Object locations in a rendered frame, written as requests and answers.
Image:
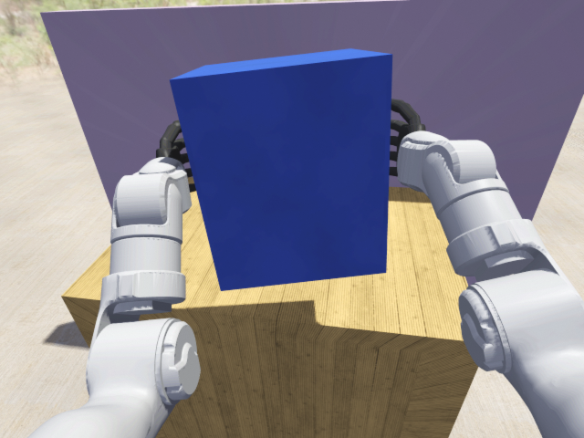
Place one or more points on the carton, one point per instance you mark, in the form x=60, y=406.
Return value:
x=290, y=159

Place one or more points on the right robot hand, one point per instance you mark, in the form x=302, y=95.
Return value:
x=414, y=124

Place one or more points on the robot right forearm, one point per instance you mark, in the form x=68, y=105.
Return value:
x=486, y=234

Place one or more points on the left robot hand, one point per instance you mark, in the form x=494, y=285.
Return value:
x=170, y=147

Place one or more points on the robot left forearm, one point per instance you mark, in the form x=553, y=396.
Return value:
x=146, y=236

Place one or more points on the robot right upper arm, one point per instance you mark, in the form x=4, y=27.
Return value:
x=530, y=327

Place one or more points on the pedestal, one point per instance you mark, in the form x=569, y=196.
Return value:
x=375, y=356

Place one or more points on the robot left upper arm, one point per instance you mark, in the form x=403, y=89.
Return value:
x=138, y=371

